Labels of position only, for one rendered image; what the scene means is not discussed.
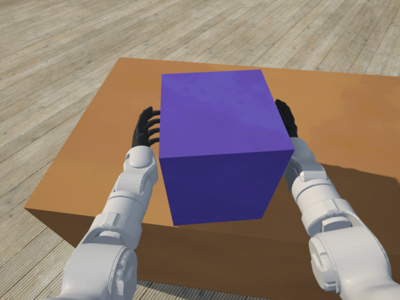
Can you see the carton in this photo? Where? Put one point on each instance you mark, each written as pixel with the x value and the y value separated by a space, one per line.
pixel 223 146

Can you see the pedestal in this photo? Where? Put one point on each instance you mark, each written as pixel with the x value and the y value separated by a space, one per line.
pixel 351 123

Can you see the right robot forearm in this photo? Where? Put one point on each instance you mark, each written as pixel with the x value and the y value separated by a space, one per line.
pixel 320 204

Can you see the left robot forearm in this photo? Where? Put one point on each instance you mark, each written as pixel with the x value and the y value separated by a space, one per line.
pixel 122 216

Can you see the robot left hand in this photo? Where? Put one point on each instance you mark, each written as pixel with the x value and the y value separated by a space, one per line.
pixel 141 133

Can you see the robot right hand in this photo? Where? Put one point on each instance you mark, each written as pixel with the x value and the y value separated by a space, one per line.
pixel 287 118

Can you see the robot right upper arm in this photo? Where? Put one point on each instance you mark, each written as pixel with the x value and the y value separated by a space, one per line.
pixel 350 262

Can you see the robot left upper arm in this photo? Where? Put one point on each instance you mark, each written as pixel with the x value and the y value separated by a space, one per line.
pixel 100 272

